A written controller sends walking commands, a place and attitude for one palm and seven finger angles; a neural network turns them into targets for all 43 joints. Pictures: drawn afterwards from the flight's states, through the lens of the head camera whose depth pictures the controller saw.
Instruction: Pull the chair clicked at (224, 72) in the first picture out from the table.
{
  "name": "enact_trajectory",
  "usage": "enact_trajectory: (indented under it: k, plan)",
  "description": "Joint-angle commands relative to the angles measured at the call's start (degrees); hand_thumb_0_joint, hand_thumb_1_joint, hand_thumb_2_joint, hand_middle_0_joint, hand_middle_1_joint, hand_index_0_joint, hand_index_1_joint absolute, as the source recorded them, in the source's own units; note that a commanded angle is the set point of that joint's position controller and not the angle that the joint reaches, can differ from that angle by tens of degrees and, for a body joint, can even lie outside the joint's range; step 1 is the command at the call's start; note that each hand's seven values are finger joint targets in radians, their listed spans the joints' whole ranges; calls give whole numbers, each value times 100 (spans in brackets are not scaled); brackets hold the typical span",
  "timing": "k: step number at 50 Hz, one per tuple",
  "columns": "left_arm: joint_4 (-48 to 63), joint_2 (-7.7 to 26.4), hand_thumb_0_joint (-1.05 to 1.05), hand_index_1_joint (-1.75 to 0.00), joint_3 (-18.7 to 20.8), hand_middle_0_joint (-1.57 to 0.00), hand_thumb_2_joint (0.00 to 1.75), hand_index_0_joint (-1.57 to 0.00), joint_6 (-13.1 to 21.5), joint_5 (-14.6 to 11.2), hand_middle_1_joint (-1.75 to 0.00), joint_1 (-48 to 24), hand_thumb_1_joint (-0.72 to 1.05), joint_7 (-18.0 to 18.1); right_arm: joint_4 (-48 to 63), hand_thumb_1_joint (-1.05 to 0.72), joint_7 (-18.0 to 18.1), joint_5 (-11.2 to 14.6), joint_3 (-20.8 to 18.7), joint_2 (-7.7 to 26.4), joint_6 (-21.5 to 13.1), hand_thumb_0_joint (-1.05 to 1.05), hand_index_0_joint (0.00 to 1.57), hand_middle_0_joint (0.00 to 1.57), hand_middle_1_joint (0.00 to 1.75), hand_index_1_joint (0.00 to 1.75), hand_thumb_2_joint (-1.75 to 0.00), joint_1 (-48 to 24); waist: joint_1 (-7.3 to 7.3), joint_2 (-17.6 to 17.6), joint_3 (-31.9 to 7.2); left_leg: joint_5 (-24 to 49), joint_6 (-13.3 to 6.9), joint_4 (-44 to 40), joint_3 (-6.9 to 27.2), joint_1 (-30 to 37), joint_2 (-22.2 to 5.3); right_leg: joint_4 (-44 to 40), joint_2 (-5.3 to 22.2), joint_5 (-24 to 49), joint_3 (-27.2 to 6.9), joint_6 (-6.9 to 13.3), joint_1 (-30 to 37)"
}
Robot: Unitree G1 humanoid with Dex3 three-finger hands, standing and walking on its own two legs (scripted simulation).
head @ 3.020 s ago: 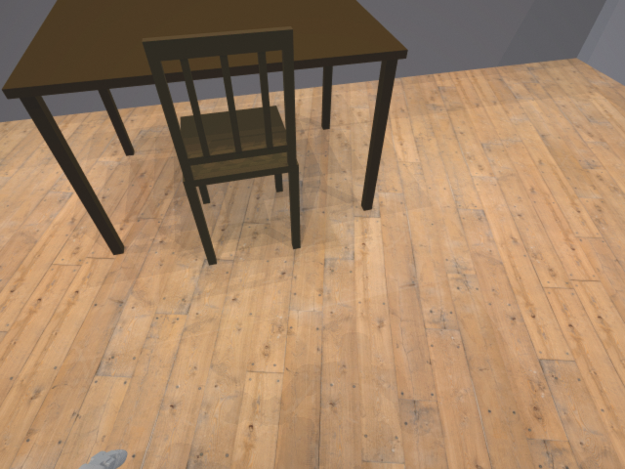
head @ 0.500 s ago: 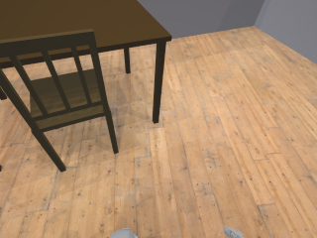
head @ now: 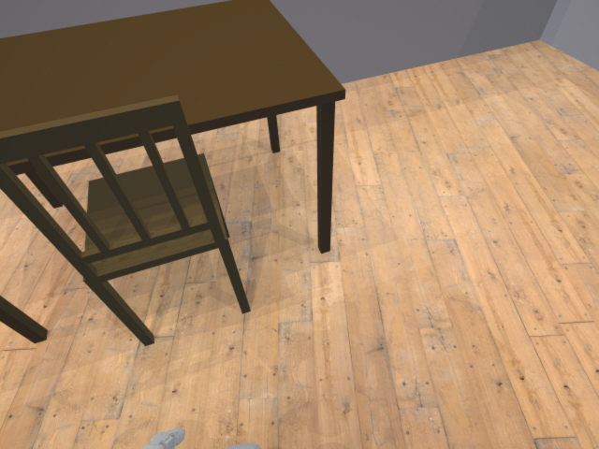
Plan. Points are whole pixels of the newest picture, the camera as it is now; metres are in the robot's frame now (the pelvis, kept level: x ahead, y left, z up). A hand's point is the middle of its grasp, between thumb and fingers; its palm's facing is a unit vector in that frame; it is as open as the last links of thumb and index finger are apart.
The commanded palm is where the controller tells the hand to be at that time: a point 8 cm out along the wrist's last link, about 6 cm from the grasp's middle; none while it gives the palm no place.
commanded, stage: turn to face it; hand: left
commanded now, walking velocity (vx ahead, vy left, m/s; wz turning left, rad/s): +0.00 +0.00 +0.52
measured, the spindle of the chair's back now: (121, 195) +0.64 +0.41 -0.09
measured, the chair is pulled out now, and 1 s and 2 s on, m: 0.00 0.00 0.00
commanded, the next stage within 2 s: take the last steps up to it in 0.42 s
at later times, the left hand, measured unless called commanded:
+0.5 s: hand out of the picture -0.03 +0.25 -0.18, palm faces +0.30 -0.92 -0.25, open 7.4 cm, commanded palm none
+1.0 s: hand out of the picture -0.02 +0.16 -0.15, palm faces +0.38 -0.91 -0.18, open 7.4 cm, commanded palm none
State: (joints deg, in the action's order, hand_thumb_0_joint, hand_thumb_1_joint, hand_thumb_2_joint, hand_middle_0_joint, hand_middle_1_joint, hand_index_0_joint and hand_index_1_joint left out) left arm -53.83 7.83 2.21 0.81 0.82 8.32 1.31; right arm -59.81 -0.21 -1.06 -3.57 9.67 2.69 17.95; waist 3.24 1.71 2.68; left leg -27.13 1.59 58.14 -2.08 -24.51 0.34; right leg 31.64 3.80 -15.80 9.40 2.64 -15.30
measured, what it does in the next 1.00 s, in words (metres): steps on the spot, turning left: left foot, then right foot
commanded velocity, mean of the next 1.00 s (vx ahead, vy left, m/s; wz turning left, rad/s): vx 0.15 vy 0.00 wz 0.19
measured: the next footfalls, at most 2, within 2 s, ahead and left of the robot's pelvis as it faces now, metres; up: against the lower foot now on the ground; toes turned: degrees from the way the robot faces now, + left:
left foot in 0.36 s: +0.02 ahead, +0.15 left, +0.00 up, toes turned +17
right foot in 0.74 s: +0.09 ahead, -0.07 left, +0.00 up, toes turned +11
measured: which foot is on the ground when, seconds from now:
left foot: up 0.00-0.34, down 0.36-0.74, up 0.76-1.00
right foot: down 0.00-0.34, up 0.36-0.72, down 0.74-1.00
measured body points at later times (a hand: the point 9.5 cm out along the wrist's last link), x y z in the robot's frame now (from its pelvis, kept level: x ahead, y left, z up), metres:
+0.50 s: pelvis +0.01 +0.04 +0.00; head +0.03 +0.07 +0.45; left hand -0.05 +0.30 -0.16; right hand +0.19 -0.17 -0.12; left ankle -0.02 +0.14 -0.74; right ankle +0.02 -0.11 -0.67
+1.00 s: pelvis +0.07 +0.02 +0.01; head +0.08 +0.00 +0.46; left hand -0.04 +0.21 -0.14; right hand +0.15 -0.21 -0.15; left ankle +0.06 +0.18 -0.66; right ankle +0.05 -0.08 -0.74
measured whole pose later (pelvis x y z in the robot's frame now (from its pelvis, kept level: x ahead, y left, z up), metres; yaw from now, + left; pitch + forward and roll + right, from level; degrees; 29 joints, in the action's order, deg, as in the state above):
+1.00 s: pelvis +0.07 +0.02 +0.01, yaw +19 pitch -1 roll +1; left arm -62.4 6.2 1.1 3.2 1.0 24.6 0.5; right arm -61.2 -1.4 -1.6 -3.7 11.7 1.5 17.4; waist 0.4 1.5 0.6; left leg -11.2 0.2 59.2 -1.6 -30.6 -4.6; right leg 17.5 1.4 -14.9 8.1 1.8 -1.4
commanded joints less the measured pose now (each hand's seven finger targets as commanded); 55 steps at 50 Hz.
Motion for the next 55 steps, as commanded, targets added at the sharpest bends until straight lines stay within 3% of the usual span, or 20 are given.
enact_trajectory:
  k: [1, 12, 15, 16, 17, 18, 19, 21, 24, 27, 31, 35, 36, 37, 38, 40, 42, 44, 52, 55]
  plan:
    - [345, 963, 0, -30, 217, -20, 90, -20, 65, -5, -30, 358, 90, 105, 439, -90, -55, -14, -146, 438, -31, 0, 20, 20, 30, 30, -90, -48, -206, -799, -257, 475, 156, 1216, 116, -798, -380, -1356, 1558, 2364, -722, 274, 716]
    - [193, 1432, 0, -30, 346, -20, 90, -20, -69, 117, -30, 887, 90, 71, 992, -90, -87, 22, -14, 488, -35, 0, 20, 20, 30, 30, -90, -1131, -582, -1317, -297, 153, 71, -1255, -436, 116, -288, -914, 1785, 2742, -242, 484, 873]
    - [153, 1491, 0, -30, 363, -20, 90, -20, -114, 66, -30, 809, 90, 37, 945, -90, -63, 8, -19, 660, -95, 0, 20, 20, 30, 30, -90, -761, -329, -1142, -537, 1123, -29, -2702, -569, 1095, -188, -227, 1566, 2585, 79, 140, 696]
    - [184, 1422, 0, -30, 342, -20, 90, -20, -131, 17, -30, 793, 90, 17, 861, -90, -51, -10, -81, 943, -148, 0, 20, 20, 30, 30, -90, -449, -129, -608, -776, 2047, -133, -3400, -315, 1927, -434, 527, 1386, 2186, 241, -128, 290]
    - [382, 1079, 0, -30, 289, -20, 90, -20, -153, -37, -30, 784, 90, -27, 882, -90, -6, -58, -226, 1621, -216, 0, 20, 20, 30, 30, -90, -142, 37, 1188, -946, 3982, -773, -3702, 1603, 2821, -1819, 1814, 585, -271, 410, -586, -1188]
    - [549, 939, 0, -30, 169, -20, 90, -20, -194, -3, -30, 471, 90, -3, 829, -90, 46, -1, -268, 1928, -173, 0, 20, 20, 30, 30, -90, 42, 111, 1507, -868, 5731, -1436, -3812, 2183, 2649, -2558, 2675, 268, -2295, -185, -680, -1695]
    - [558, 1094, 0, -30, 182, -20, 90, -20, -240, 14, -30, 405, 90, 16, 809, -90, 62, -12, -221, 1854, -144, 0, 20, 20, 30, 30, -90, -49, 45, 714, -771, 5289, -1572, -3685, 1666, 2405, -2584, 3042, 412, -2094, -542, -588, -1537]
    - [297, 985, 0, -30, 231, -20, 90, -20, -269, 21, -30, 472, 90, -9, 906, -90, 146, -33, -143, 1516, -191, 0, 20, 20, 30, 30, -90, -662, -171, 1118, -448, 4673, -1327, -3777, 1300, 1949, -1941, 3247, 376, -1459, -731, -646, -1657]
    - [94, 1052, 0, -30, 227, -20, 90, -20, -271, -13, -30, 759, 90, -68, 979, -90, 141, 16, -40, 1284, -220, 0, 20, 20, 30, 30, -90, -997, -361, 820, -393, 4827, -1116, -3764, 705, 1822, -1439, 3068, 238, -788, -698, -658, -1318]
    - [52, 934, 0, -30, 171, -20, 90, -20, -278, -33, -30, 735, 90, -59, 881, -90, 130, 3, -41, 1268, -222, 0, 20, 20, 30, 30, -90, -815, -298, 706, -469, 4109, -1148, -3882, 764, 1865, -1404, 2364, 138, -821, -644, -678, -1030]
    - [113, 784, 0, -30, 113, -20, 90, -20, -185, 32, -30, 522, 90, -135, 743, -90, 94, -58, -78, 1248, -236, 0, 20, 20, 30, 30, -90, -549, -161, 692, -185, 1322, -1224, -4313, 1234, 1560, -1392, 1294, -37, -1028, -508, -551, -723]
    - [-182, 757, 0, -30, 108, -20, 90, -20, -27, 68, -30, 1244, 90, -175, 632, -90, 67, -31, -57, 1069, -244, 0, 20, 20, 30, 30, -90, -693, -549, 398, 15, -496, -928, -3911, 1198, 446, -1041, -391, -268, -296, -344, -447, 827]
    - [-287, 934, 0, -30, 155, -20, 90, -20, 35, 104, -30, 1558, 90, -141, 615, -90, 60, 1, -26, 819, -267, 0, 20, 20, 30, 30, -90, -631, -690, -256, 73, -734, -708, -3149, 898, -262, -671, -987, 23, -556, -782, -376, 1552]
    - [-358, 1398, 0, -30, 254, -20, 90, -20, 93, 169, -30, 1921, 90, -82, 723, -90, 34, 64, 73, 411, -301, 0, 20, 20, 30, 30, -90, -622, -862, -1772, 127, -661, -387, -1525, 66, -1315, 67, -1952, 1298, -1918, -2602, 53, 2006]
    - [-357, 1673, 0, -30, 284, -20, 90, -20, 88, 84, -30, 2223, 90, -44, 955, -90, -22, -11, 37, 580, -306, 0, 20, 20, 30, 30, -90, -1048, -1055, -1812, 396, -691, -373, -474, 161, -1613, -22, -2704, 2127, -2763, -3719, 536, 1423]
    - [-332, 1355, 0, -30, 263, -20, 90, -20, 175, 47, -30, 1688, 90, -4, 764, -90, -84, -60, -63, 722, -273, 0, 20, 20, 30, 30, -90, -938, -694, -1481, 788, 245, -403, 305, 448, -1550, -345, -2898, 1890, -2835, -3354, 522, 721]
    - [-275, 913, 0, -30, 127, -20, 90, -20, 240, 31, -30, 1332, 90, -25, 463, -90, -124, -77, -80, 622, -258, 0, 20, 20, 30, 30, -90, -547, -383, -897, 860, 1011, -325, 514, 337, -1209, -490, -2667, 1458, -1647, -2229, 365, 401]
    - [-328, 811, 0, -30, 104, -20, 90, -20, 307, 29, -30, 1385, 90, -22, 310, -90, -143, -54, -69, 428, -242, 0, 20, 20, 30, 30, -90, -326, -281, -650, 752, 1389, -228, 498, 158, -1039, -507, -2596, 1221, -748, -1535, 351, 421]
    - [-831, 722, 0, -30, 78, -20, 90, -20, 413, 51, -30, 2126, 90, 1, 421, -90, -152, -30, -10, 282, -337, 0, 20, 20, 30, 30, -90, -936, -526, -777, 542, 1535, -145, -728, -166, -1369, -646, -2346, 1226, 1062, -1052, 597, 1453]
    - [-937, 780, 0, -30, 94, -20, 90, -20, 372, 83, -30, 2137, 90, 13, 468, -90, -172, -14, 40, 158, -408, 0, 20, 20, 30, 30, -90, -1128, -558, -901, 545, 1296, -264, -1499, -349, -809, -532, -2101, 1224, 1557, -909, 606, 1301]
